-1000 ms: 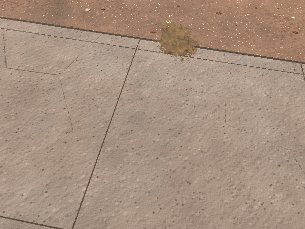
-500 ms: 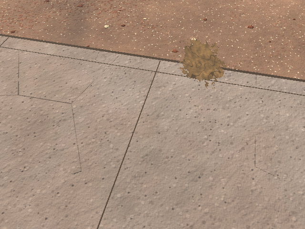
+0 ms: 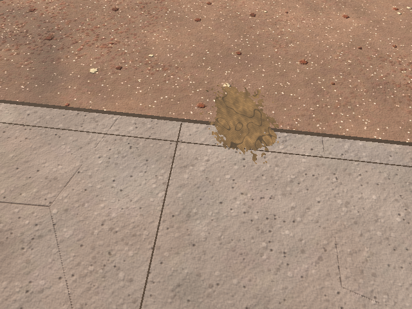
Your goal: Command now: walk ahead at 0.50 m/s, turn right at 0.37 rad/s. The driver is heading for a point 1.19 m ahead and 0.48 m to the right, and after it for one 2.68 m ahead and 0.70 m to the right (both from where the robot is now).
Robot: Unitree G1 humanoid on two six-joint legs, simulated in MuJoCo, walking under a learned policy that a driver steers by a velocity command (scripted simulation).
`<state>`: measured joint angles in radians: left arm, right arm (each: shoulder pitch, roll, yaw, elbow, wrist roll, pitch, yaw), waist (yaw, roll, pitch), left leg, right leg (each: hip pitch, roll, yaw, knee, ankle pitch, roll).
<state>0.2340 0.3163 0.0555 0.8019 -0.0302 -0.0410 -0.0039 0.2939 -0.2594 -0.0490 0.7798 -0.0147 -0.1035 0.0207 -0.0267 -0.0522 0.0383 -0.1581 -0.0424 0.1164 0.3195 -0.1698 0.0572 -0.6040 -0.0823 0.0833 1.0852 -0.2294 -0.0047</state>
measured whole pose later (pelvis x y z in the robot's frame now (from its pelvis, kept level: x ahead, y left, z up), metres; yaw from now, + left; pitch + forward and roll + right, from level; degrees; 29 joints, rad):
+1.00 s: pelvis +0.56 -0.12 +0.00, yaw -35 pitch +1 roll +2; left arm 0.27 0.32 0.07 0.68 -0.03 -0.01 0.00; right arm 0.24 -0.26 -0.06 0.75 -0.01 -0.10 0.01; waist -0.02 -0.05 0.03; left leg -0.22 -0.03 0.07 0.39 -0.19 0.03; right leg -0.56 -0.05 0.06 1.15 -0.33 0.00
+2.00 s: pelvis +0.96 -0.46 -0.01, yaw -27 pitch +3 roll +0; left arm 0.17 0.31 0.04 0.73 0.00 -0.05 0.02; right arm 0.17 -0.31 -0.06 0.68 0.00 -0.03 0.02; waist -0.01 -0.01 0.08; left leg -0.42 -0.10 -0.02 0.49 -0.11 0.09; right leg -0.51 -0.02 0.06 1.22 -0.47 0.05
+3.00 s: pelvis +1.02 -0.50 +0.00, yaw +7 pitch +2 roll -2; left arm 0.12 0.32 0.09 0.73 0.00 0.02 0.03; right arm 0.18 -0.29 -0.06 0.62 0.00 0.03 -0.03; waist -0.01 -0.03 0.04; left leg -0.27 -0.06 -0.11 0.45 -0.21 0.05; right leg -0.49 -0.01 0.04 0.92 -0.35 0.09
